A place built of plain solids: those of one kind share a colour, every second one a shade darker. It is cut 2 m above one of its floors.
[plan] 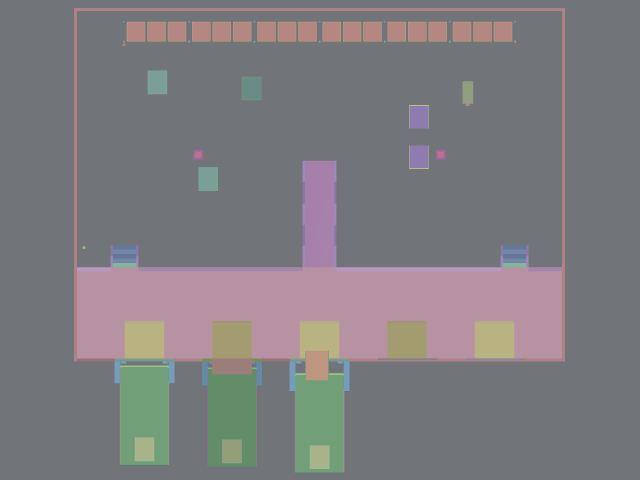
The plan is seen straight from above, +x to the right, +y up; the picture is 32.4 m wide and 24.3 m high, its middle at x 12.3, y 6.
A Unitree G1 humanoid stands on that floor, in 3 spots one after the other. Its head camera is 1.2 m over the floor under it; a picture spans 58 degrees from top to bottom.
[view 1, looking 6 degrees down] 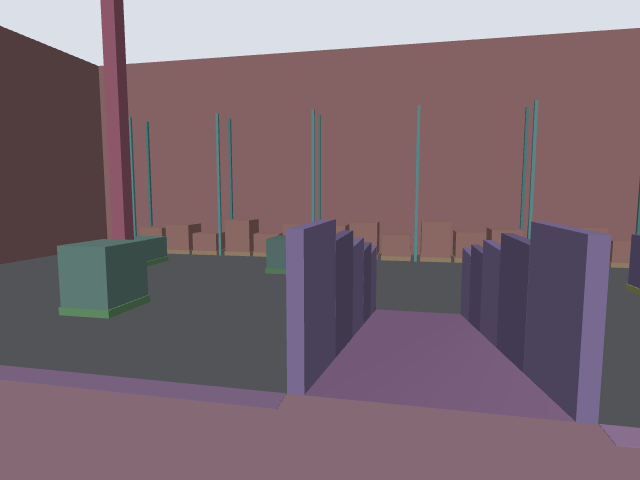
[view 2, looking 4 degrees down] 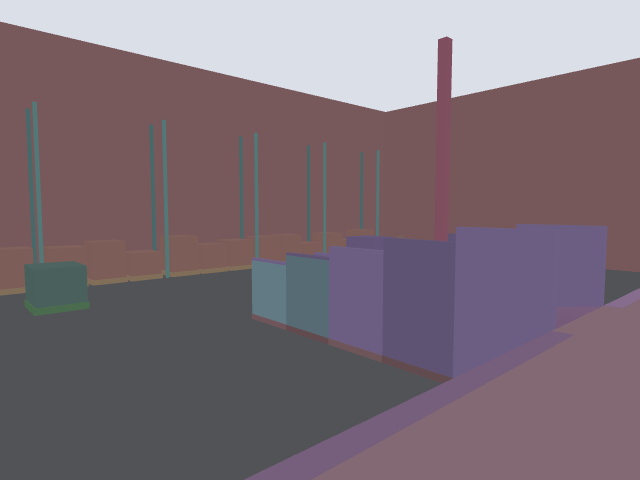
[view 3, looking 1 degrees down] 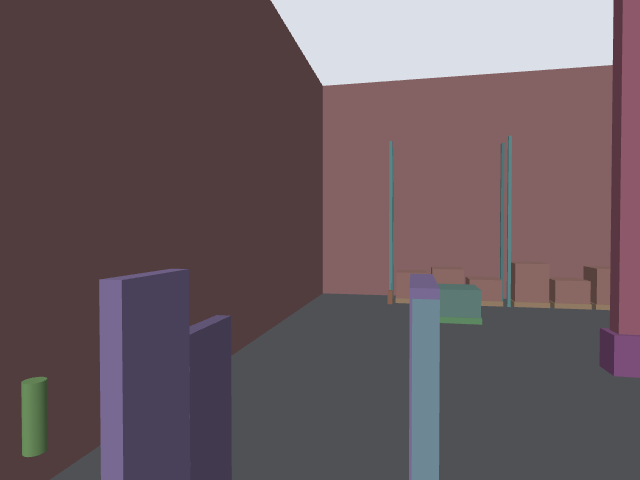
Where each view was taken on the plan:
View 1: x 12.14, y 2.20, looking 102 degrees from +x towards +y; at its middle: dock_south_cheek_whole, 2.95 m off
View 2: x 6.89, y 3.02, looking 48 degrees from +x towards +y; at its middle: rack_load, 18.22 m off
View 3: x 3.00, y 3.02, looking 102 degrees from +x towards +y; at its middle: wall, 14.44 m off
